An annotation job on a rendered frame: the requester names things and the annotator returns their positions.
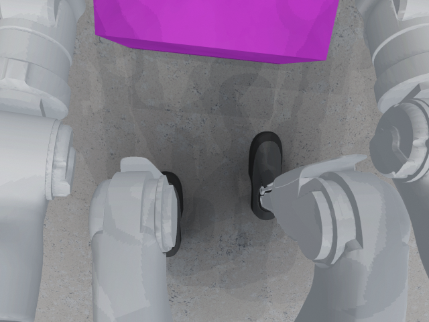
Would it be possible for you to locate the carton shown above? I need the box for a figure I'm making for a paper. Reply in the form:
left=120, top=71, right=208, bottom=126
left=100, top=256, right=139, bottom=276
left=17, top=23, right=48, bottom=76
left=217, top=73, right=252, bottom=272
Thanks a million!
left=93, top=0, right=339, bottom=64

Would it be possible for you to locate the left robot forearm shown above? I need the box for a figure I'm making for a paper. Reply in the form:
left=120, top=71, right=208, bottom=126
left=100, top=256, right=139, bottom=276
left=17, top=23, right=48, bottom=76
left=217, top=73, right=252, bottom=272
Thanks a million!
left=0, top=0, right=86, bottom=121

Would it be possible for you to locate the right robot thigh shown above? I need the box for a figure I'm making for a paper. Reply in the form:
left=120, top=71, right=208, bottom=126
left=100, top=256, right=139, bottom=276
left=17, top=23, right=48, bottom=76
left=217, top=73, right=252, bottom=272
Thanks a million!
left=292, top=170, right=410, bottom=322

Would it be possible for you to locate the right robot shin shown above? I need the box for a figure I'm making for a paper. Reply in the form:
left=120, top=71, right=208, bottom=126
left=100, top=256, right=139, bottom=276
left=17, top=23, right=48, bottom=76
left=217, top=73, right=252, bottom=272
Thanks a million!
left=259, top=154, right=410, bottom=244

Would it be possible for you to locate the robot left upper arm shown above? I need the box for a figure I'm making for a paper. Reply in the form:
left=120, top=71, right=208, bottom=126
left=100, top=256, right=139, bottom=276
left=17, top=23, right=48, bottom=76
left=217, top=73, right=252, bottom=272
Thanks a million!
left=0, top=110, right=76, bottom=322

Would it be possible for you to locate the robot right upper arm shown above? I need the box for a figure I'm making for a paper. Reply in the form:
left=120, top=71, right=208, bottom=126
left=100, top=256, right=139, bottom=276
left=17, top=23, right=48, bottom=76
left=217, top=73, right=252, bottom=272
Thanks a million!
left=369, top=98, right=429, bottom=278

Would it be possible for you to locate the right robot forearm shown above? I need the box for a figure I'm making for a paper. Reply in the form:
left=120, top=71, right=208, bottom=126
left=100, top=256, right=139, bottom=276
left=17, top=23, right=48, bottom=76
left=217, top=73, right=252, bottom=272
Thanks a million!
left=355, top=0, right=429, bottom=114

